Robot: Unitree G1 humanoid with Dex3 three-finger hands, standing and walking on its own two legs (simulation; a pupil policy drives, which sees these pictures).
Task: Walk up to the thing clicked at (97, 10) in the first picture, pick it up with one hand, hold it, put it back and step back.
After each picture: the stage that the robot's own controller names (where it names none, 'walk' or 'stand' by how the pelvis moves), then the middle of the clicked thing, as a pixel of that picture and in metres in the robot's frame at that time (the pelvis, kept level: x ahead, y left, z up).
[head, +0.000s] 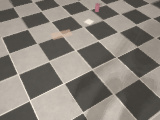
stand; (97, 7) +2.26 -0.29 -0.72
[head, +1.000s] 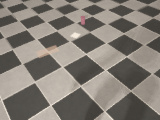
walk; (82, 20) +2.15 +0.08 -0.70
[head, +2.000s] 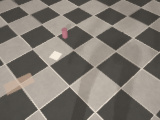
walk; (64, 33) +1.55 +0.26 -0.72
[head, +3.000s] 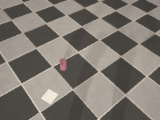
walk; (63, 64) +1.02 +0.19 -0.71
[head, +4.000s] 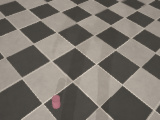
walk; (56, 101) +0.63 +0.14 -0.70
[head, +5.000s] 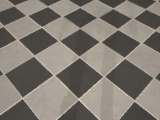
stand; out of the picture +0.41 +0.14 -0.70
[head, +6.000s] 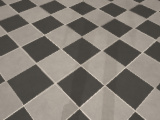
stand; out of the picture +0.39 +0.13 -0.72
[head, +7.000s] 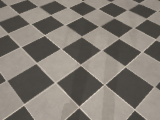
stand; out of the picture +0.40 +0.14 -0.73
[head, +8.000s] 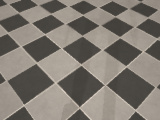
stand; out of the picture +0.38 +0.14 -0.73
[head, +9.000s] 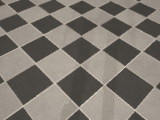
stand; out of the picture +0.38 +0.14 -0.73
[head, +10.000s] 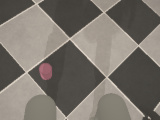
go down; (45, 71) +0.46 +0.14 -0.43
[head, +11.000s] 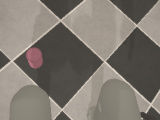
approach; (35, 58) +0.48 +0.15 -0.32
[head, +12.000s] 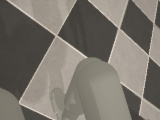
close in; out of the picture +0.48 +0.21 -0.24
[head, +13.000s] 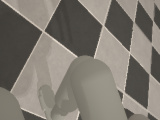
close; out of the picture +0.47 +0.22 -0.24
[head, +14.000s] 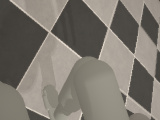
lift; out of the picture +0.43 +0.19 -0.25
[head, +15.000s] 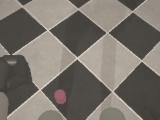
lift; (60, 97) +0.40 +0.10 -0.51
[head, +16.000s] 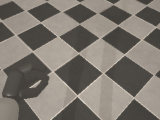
go down; out of the picture +0.36 +0.11 -0.68
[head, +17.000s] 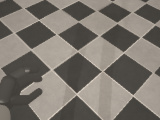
go down; out of the picture +0.36 +0.11 -0.67
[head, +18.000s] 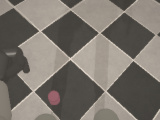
crouch; (54, 98) +0.40 +0.11 -0.53
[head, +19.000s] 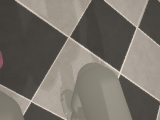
lower; out of the picture +0.44 +0.15 -0.26
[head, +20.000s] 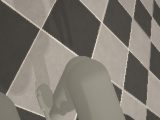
lower; out of the picture +0.43 +0.18 -0.25
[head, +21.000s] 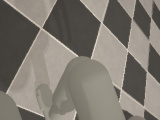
lower; out of the picture +0.43 +0.18 -0.25
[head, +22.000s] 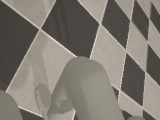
lower; out of the picture +0.43 +0.18 -0.26
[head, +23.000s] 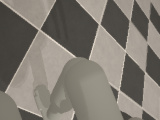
lower; out of the picture +0.43 +0.18 -0.26
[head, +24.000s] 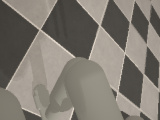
open; out of the picture +0.43 +0.18 -0.27
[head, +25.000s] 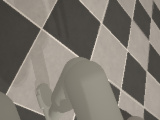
stand; out of the picture +0.43 +0.18 -0.26
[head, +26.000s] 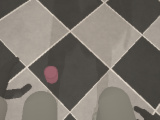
walk; (51, 75) +0.43 +0.11 -0.38
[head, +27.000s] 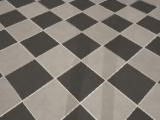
stand; out of the picture +0.35 +0.09 -0.66
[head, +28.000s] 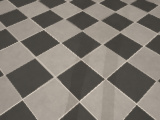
stand; out of the picture +0.36 +0.11 -0.67
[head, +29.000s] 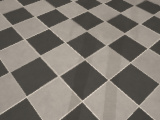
stand; out of the picture +0.36 +0.09 -0.69
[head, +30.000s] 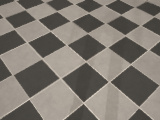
walk; out of the picture +0.37 +0.09 -0.72
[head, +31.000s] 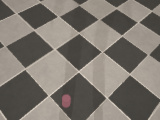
walk; (66, 101) +0.51 +0.06 -0.70
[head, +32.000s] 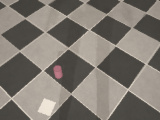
walk; (58, 72) +0.77 +0.19 -0.69
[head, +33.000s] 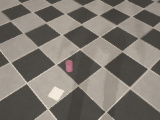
stand; (69, 66) +1.01 +0.11 -0.70
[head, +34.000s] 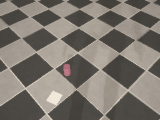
stand; (67, 70) +1.00 +0.14 -0.72
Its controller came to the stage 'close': yes
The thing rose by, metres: 0.00
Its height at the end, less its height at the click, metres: +0.00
